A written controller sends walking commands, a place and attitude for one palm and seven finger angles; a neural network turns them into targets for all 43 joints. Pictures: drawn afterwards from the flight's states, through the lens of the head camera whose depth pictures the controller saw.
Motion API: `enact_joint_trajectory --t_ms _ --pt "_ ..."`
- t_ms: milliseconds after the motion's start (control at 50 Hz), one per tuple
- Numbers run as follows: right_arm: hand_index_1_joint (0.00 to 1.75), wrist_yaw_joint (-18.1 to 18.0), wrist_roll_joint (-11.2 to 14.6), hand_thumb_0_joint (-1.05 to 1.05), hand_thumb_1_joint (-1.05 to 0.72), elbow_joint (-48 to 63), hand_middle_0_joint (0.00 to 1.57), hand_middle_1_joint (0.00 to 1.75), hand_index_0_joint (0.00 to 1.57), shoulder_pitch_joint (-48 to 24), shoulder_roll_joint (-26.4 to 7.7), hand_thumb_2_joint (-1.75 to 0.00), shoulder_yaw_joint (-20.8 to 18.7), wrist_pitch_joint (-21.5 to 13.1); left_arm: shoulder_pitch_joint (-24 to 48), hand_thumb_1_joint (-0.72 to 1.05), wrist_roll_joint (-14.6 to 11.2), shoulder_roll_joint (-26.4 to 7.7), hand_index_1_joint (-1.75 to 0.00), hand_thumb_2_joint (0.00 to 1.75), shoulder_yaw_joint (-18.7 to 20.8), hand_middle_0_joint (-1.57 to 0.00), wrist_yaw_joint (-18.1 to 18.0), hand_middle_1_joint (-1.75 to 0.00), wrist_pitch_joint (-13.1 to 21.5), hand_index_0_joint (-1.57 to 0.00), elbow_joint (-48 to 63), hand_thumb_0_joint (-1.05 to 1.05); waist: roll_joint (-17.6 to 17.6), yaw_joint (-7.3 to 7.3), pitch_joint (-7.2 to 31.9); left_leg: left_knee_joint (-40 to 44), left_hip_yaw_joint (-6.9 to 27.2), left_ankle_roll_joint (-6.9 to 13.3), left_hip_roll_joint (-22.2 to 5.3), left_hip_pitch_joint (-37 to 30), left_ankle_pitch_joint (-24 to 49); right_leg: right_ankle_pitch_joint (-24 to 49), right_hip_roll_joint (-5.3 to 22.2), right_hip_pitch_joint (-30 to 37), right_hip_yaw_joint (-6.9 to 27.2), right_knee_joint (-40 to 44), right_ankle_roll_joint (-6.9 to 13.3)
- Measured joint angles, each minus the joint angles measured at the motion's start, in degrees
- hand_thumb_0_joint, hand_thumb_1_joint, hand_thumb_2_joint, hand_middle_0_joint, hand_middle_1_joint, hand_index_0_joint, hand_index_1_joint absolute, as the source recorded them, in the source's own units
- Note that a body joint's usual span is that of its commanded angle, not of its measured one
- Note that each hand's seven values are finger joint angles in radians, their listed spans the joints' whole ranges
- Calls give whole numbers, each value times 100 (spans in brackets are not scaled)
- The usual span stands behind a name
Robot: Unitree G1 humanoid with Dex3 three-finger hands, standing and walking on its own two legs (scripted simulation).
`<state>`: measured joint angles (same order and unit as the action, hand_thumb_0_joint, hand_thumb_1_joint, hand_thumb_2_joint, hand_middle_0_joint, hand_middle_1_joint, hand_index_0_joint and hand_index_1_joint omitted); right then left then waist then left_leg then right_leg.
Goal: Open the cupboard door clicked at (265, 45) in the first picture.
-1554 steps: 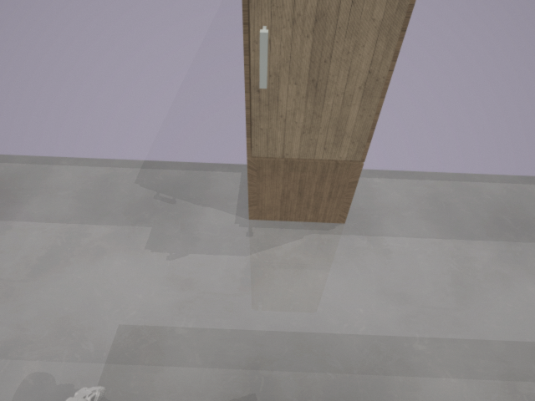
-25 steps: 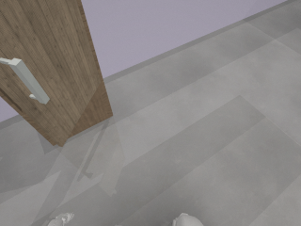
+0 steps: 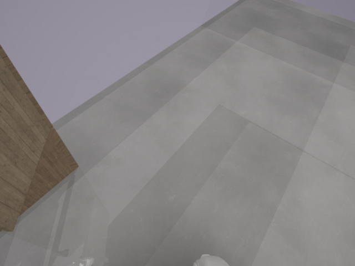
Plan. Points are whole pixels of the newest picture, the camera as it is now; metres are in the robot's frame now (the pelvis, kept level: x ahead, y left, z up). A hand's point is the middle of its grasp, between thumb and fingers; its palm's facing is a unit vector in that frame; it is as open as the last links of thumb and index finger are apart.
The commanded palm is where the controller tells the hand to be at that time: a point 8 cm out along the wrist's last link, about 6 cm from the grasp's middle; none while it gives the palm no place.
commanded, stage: walk to a spot facing it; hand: left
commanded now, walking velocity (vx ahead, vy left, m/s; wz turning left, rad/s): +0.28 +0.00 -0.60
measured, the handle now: out of the picture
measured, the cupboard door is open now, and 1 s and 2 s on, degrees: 41 41 41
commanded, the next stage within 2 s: turn to face it in 1.38 s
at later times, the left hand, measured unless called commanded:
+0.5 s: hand (148, 220) +0.25 +0.09 -0.16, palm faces -0.28 -0.94 -0.19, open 7.3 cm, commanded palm none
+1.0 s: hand (185, 136) +0.55 -0.01 -0.16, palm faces -0.49 -0.86 -0.16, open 7.4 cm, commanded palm none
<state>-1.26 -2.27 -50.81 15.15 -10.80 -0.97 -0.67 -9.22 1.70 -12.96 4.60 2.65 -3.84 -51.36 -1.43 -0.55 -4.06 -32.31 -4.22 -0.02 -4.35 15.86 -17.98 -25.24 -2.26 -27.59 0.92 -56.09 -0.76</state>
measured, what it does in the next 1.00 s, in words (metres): walks ahead, turning right: right foot, then left foot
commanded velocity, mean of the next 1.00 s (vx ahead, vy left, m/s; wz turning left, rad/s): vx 0.35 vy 0.00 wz -0.42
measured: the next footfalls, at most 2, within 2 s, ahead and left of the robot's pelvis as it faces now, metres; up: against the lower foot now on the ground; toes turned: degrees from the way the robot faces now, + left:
right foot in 0.28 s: +0.12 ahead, -0.17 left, +0.00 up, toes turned -18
left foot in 0.68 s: +0.39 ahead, -0.01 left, +0.00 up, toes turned -15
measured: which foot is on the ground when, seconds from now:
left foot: down 0.00-0.28, up 0.30-0.66, down 0.68-1.00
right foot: up 0.00-0.26, down 0.28-0.68, up 0.70-1.00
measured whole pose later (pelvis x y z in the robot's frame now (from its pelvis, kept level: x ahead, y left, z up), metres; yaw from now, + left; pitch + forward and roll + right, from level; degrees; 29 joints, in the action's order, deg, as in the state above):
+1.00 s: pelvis +0.37 -0.12 +0.01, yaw -30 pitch +1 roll +0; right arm -0.7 -2.1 -59.4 22.1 -10.3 -2.2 -3.7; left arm -7.2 1.9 -11.6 4.0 2.8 -0.5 -55.7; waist -1.1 -1.0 -4.2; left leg -20.2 -14.0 0.0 -3.7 3.6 -17.3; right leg -9.2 5.8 -33.3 -4.1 -48.3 0.5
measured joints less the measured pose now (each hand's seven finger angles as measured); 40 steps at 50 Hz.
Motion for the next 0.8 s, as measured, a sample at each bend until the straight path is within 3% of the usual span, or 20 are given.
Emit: enact_joint_trajectory --t_ms 80,160,240,280,340,380,500,620,660,680,720,760,800 --pt "30 -20 -6 0 -90 -147 20 30 20 344 41 -90 9 -87 7 91 13 -29 -30 90 44 -20 105 -30 71 -19 -23 1 35 34 37 634 -319 -80 -136 -477 154 535 379 -261 -303 -358 -92" --pt "30 10 -17 0 -90 -293 20 30 20 606 3 -90 -44 -139 114 91 4 -25 -30 90 18 -20 133 -30 93 -19 -86 1 109 -65 -3 814 -660 -196 -275 -807 42 601 581 -127 -491 536 -79" --pt "30 56 -30 0 -90 -431 20 30 20 824 -104 -90 -103 -95 303 91 5 -7 -30 90 -21 -20 159 -30 132 -19 -104 1 217 -213 -74 508 -978 -402 -476 -994 -359 525 530 300 -737 1615 56" --pt "30 95 27 0 -90 -510 20 30 20 964 -152 -90 -121 -49 380 91 10 -27 -30 90 -46 -20 154 -30 285 -19 -43 1 251 -228 -95 -300 -1014 -435 -662 -792 -741 837 431 640 -808 2155 278" --pt "30 123 105 0 -90 -738 20 30 20 688 -230 -90 -152 158 388 91 -75 58 -30 90 -59 -20 2 -30 509 -19 -22 1 305 -183 -277 -2724 -237 -325 -529 183 -1150 734 303 750 -751 1822 389" --pt "30 124 91 1 -90 -749 20 30 20 424 -254 -90 -199 197 229 91 -78 130 -30 90 -83 -20 -99 -30 518 -19 -67 0 308 -163 -279 -3343 -10 -336 -428 735 -828 700 206 1033 -665 2107 384" --pt "30 201 61 1 -91 -323 20 30 20 -293 -132 -90 -251 62 -335 92 -34 246 -30 90 -119 -20 -137 -30 535 -20 -434 0 169 -112 -120 -2332 136 -382 -280 1557 105 896 43 1787 -338 3113 376" --pt "30 250 82 0 -91 -118 20 30 20 -747 -2 -90 -213 -79 -748 91 -40 240 -30 90 -97 -20 -121 -30 564 -20 -695 1 52 138 -70 -870 86 -280 -29 1323 395 509 -6 2401 -101 3318 256" --pt "30 240 70 0 -90 -71 20 30 20 -815 4 -90 -177 -174 -905 91 -59 225 -30 90 -77 -20 -138 -30 556 -20 -750 1 9 205 -38 -227 3 -194 92 952 494 172 14 2470 0 3023 184" --pt "30 223 33 0 -90 -39 20 30 20 -839 -13 -90 -159 -260 -977 91 -79 229 -30 90 -61 -20 -140 -30 539 -20 -776 1 35 214 -10 -111 -1 -36 81 858 663 -37 -8 2298 13 2524 190" --pt "30 161 -19 0 -90 -25 20 30 20 -875 53 -90 -112 -360 -925 91 -93 159 -30 90 -43 -20 -138 -30 475 -20 -865 1 -88 225 -76 -499 -185 180 83 823 475 -291 24 1617 71 679 259" --pt "30 121 -26 0 -90 -30 20 30 20 -747 121 -90 -73 -382 -817 91 -61 96 -30 90 -28 -20 -117 -30 444 -20 -913 1 -154 221 -74 -444 -353 223 73 565 246 18 129 898 -42 -816 276" --pt "30 79 -19 0 -90 -120 20 30 20 -530 180 -90 -58 -406 -650 91 -25 56 -30 90 -2 -20 -74 -30 412 -19 -866 1 -171 215 -58 -88 -470 161 81 217 247 467 313 327 -186 -1428 229"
